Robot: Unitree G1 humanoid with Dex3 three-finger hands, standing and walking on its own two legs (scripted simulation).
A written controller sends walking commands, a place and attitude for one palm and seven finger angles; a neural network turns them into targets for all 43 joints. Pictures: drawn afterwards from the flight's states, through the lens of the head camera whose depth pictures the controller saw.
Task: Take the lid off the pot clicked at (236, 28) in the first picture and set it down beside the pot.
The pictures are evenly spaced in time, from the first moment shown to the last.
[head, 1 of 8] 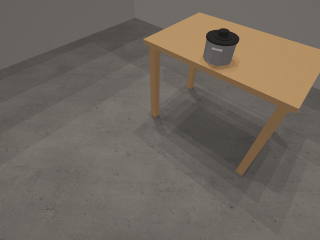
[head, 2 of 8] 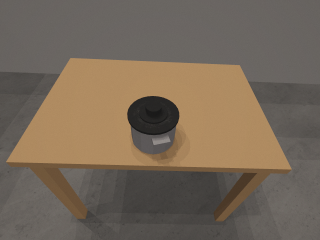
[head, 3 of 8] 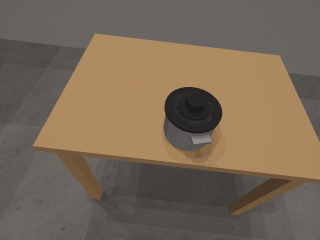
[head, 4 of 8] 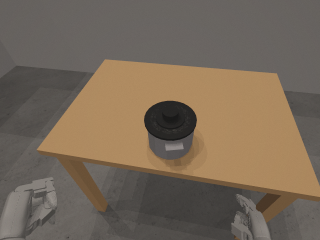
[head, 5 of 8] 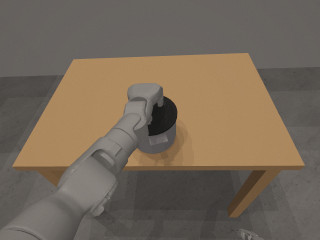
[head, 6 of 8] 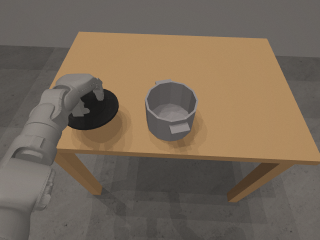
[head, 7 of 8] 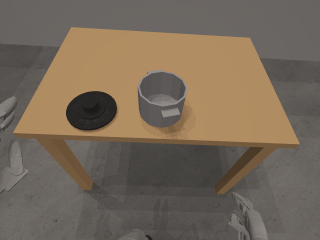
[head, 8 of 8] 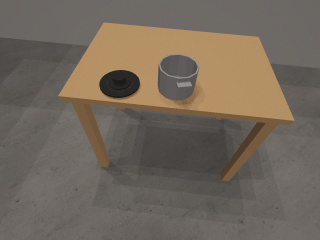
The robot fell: no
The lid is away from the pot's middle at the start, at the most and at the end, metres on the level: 0.00 0.26 0.24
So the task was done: yes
